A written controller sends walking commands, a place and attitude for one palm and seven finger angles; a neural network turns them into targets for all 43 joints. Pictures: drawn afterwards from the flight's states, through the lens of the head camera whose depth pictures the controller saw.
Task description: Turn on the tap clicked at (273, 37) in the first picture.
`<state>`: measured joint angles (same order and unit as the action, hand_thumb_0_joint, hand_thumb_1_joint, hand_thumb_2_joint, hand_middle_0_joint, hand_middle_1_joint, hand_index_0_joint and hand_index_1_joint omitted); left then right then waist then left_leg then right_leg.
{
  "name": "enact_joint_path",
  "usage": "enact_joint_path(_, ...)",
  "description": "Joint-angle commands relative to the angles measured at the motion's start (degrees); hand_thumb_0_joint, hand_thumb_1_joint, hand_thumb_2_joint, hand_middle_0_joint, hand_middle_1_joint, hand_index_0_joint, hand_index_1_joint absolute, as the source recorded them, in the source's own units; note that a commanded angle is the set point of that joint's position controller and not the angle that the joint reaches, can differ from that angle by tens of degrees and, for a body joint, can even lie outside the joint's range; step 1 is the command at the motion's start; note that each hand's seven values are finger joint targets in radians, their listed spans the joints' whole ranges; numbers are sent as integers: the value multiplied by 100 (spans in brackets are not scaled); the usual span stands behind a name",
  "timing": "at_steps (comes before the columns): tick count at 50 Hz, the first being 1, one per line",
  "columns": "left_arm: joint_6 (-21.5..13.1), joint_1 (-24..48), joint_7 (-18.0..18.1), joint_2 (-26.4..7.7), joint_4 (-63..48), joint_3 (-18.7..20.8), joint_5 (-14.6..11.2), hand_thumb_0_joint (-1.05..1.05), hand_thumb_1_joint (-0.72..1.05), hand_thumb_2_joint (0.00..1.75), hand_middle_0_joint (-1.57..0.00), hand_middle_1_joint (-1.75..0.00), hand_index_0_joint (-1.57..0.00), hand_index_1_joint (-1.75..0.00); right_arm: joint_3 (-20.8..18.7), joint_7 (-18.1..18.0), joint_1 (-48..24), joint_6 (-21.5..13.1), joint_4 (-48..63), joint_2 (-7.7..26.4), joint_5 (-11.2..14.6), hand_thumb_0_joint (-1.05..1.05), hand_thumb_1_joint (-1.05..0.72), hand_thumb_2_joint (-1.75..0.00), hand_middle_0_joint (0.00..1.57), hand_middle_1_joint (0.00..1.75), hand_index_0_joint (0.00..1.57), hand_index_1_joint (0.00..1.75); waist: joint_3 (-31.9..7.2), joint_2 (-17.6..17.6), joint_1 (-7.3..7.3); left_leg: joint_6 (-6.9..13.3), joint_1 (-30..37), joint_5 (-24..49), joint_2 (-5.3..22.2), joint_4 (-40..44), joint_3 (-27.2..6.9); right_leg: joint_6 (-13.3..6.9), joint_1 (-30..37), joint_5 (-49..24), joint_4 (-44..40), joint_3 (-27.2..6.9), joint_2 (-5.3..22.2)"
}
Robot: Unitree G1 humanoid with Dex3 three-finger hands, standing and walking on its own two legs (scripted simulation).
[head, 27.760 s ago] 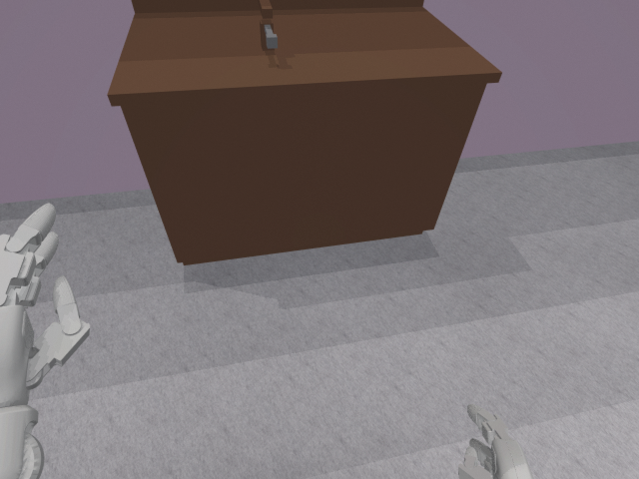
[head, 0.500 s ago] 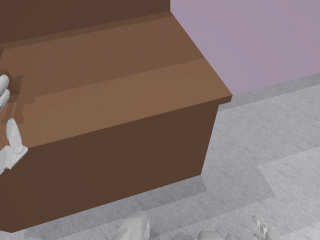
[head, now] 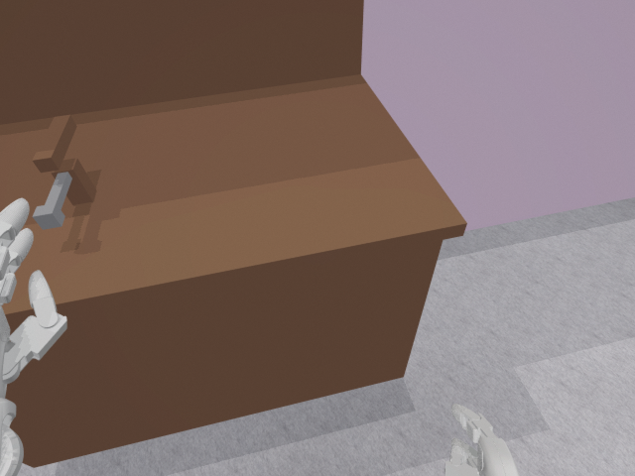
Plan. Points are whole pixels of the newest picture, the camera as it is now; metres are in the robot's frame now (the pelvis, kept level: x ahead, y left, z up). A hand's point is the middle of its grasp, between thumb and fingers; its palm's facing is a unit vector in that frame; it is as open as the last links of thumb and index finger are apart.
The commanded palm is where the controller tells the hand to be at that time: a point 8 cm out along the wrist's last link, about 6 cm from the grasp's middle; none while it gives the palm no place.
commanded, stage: come to a stop and stand still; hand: left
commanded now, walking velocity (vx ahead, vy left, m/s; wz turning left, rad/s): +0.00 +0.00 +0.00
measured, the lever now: (49, 216) +0.44 +0.46 +0.09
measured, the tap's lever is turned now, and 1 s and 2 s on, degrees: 0 0 0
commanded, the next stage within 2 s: look again from close up in 0.06 s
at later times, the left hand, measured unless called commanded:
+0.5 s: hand (57, 313) +0.23 +0.28 +0.16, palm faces +0.27 -0.86 -0.43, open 7.4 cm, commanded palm +0.18 +0.32 +0.18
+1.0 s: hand (20, 285) +0.26 +0.33 +0.16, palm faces +0.38 -0.86 -0.35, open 7.4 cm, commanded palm +0.20 +0.36 +0.18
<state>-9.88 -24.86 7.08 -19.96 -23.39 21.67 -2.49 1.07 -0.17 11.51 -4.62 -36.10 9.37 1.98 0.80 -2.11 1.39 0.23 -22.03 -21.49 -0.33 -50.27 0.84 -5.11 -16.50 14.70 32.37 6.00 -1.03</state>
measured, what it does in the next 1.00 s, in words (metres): steps on the spot: left foot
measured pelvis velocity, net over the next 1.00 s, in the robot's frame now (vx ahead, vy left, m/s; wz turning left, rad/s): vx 0.03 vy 0.09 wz -0.04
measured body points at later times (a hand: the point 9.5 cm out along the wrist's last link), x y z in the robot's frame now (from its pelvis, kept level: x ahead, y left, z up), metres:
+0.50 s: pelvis +0.01 +0.05 +0.01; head +0.01 +0.05 +0.46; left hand +0.21 +0.33 +0.18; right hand +0.15 -0.19 -0.08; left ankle +0.01 +0.14 -0.73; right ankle +0.04 -0.06 -0.73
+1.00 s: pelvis +0.03 +0.09 +0.00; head +0.04 +0.10 +0.45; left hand +0.23 +0.38 +0.18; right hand +0.20 -0.14 -0.07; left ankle +0.01 +0.14 -0.73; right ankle +0.04 -0.06 -0.73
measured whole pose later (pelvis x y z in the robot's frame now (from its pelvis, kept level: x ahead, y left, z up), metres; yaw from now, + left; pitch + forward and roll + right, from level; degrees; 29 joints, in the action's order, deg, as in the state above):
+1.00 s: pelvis +0.03 +0.09 +0.00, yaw -2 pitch -2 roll -1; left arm -12.2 -22.8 5.8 -20.1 -24.0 20.9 -2.8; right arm 1.0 -0.7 12.7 -6.8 -31.2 11.8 0.2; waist 2.7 0.6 1.2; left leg 5.5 -10.5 -20.3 -3.1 -32.3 6.0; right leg 1.9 -14.2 16.1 32.4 1.4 2.9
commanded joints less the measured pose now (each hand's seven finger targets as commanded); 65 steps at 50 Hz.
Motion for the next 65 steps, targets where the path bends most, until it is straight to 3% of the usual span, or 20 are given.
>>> enact_joint_path(1,-184,777,118,-946,-1071,265,24,0,90,90,-20,-30,-20,-30,-156,-137,-439,-285,926,683,-87,0,-90,-90,20,30,20,30,-89,943,-193,45,77,145,210,580,10,-265,-110,1010,-2108,-1781,1491)
enact_joint_path(5,-285,918,287,-1056,-2014,232,86,0,90,90,-20,-30,-20,-30,-149,-255,-469,-460,1036,685,-194,0,-90,-90,20,30,20,30,-469,254,-36,180,1390,563,32,2528,211,0,40,1105,-1816,-1394,1116)
enact_joint_path(7,-349,806,342,-1216,-2558,351,38,0,90,90,-20,-30,-20,-30,-248,-281,-449,-541,1112,835,-166,0,-90,-90,20,30,20,30,-668,-617,-22,323,1849,1092,592,3135,-408,220,157,381,-1016,-1170,734)
enact_joint_path(8,-844,5975,277,-5184,-2865,3435,880,0,90,90,-20,-30,-20,-30,-399,-319,333,-857,765,946,-510,0,-90,-90,20,30,20,30,105,-445,193,165,223,1363,775,2276,191,732,-416,-86,-1099,-1225,432)
enact_joint_path(9,-679,3130,-29,-2103,-227,1297,413,0,90,90,-20,-30,-20,-30,-283,-225,167,-859,726,449,-358,0,-90,-90,20,30,20,30,-1107,-16,63,108,847,1593,465,2271,-59,281,398,-984,-871,-1557,753)
enact_joint_path(10,-672,1482,15,-1830,-268,1202,121,0,90,90,-20,-30,-20,-30,-350,-183,-135,-823,1032,709,-128,0,-90,-90,20,30,20,30,-743,-442,233,3,908,1121,308,2134,119,518,488,-1020,-1512,-1927,847)
enact_joint_path(12,-726,1182,-82,-1038,-540,556,-109,0,90,90,-20,-30,-20,-30,-328,-102,-324,-817,1031,738,-75,0,-90,-90,20,30,20,30,-1291,-1339,16,60,1011,967,243,2511,116,308,1261,-1299,-916,-1519,844)
enact_joint_path(17,-686,-553,-24,-865,-828,424,-171,0,90,90,-20,-30,-20,-30,-411,48,-372,-778,1171,921,-7,0,-90,-90,20,30,20,30,-869,290,92,129,713,1115,493,2788,-131,413,1203,-744,-947,-1014,558)
enact_joint_path(20,-612,-269,-5,-1109,-626,759,-177,0,90,90,-20,-30,-20,-30,-409,-68,-398,-662,1231,947,-12,0,-90,-90,20,30,20,30,-480,992,27,118,527,1014,606,3046,-303,486,909,-525,-935,-875,398)
enact_joint_path(22,-641,266,23,-1469,-892,1054,-168,0,90,90,-20,-30,-20,-30,-373,-168,-441,-635,1282,952,-24,0,-90,-90,20,30,20,30,-362,685,-9,105,654,1130,620,3209,-299,512,763,-576,-829,-807,330)
enact_joint_path(27,-696,1410,-43,-1132,-1495,531,-52,0,90,90,-20,-30,-20,-30,-234,-226,-489,-774,1304,845,-108,0,-90,-90,20,30,20,30,-468,-504,-5,127,919,1302,592,3163,-114,464,858,-1005,-619,-817,343)
enact_joint_path(33,-624,1287,3,-746,-1474,55,80,0,90,90,-20,-30,-20,-30,-274,-112,-400,-877,1206,920,-193,0,-90,-90,20,30,20,30,-625,-212,-39,154,984,1013,369,2808,-57,337,963,-884,-780,-958,457)
enact_joint_path(41,-591,705,-15,-903,-979,480,-15,0,90,90,-20,-30,-20,-30,-298,-119,-419,-518,1376,932,-154,0,-90,-90,20,30,20,30,-177,-95,-43,201,313,509,517,3118,-320,351,924,-524,-245,-555,269)
enact_joint_path(48,-644,823,-21,-960,-1534,405,-43,0,90,90,-20,-30,-20,-30,-315,-97,-433,-504,1421,986,-155,0,-90,-90,20,30,20,30,-572,-194,-93,22,930,2329,449,2469,-166,326,914,-1350,87,-404,361)
enact_joint_path(53,-660,758,49,-1021,-1615,469,-49,0,90,90,-20,-30,-20,-30,-367,-75,-435,-452,1353,1027,-139,0,-90,-90,20,30,20,30,-667,-9,-117,-57,821,2225,301,2063,-109,162,974,-1612,212,-845,616)
enact_joint_path(57,-701,752,46,-1199,-1881,668,-47,0,90,90,-20,-30,-20,-30,-381,-63,-448,-440,1373,1030,-120,0,-90,-90,20,30,20,30,-476,-951,-136,-19,1403,2813,656,2663,-543,424,133,-266,889,-186,194)
enact_joint_path(61,-706,492,51,-1086,-1764,644,-2,0,90,90,-20,-30,-20,-30,-409,31,-381,-433,1367,1032,-164,0,-90,-90,20,30,20,30,-572,-536,-81,-86,1581,4117,749,2117,-382,340,453,56,107,187,118)
enact_joint_path(63,-688,304,80,-1158,-1545,758,-34,0,90,90,-20,-30,-20,-30,-413,34,-462,-364,1380,1021,-119,0,-90,-90,20,30,20,30,-1004,624,87,-192,-56,3450,294,355,70,-131,2352,-1956,-238,-668,729)
enact_joint_path(64,-678,228,87,-1202,-1397,775,-97,0,90,90,-20,-30,-20,-30,-509,32,-415,-354,1404,1015,-90,0,-90,-90,20,30,20,30,-1012,1931,97,-253,-1084,1980,-233,-1218,281,-802,2649,-2744,-560,-2360,1806)
enact_joint_path(65,-769,380,85,-1030,-1386,636,-149,0,90,90,-20,-30,-20,-30,-583,57,-454,-370,1374,1134,-85,0,-90,-90,20,30,20,30,-625,2094,66,-64,-1660,-664,-91,-2132,-371,-1230,2213,-2812,-977,-3340,2660)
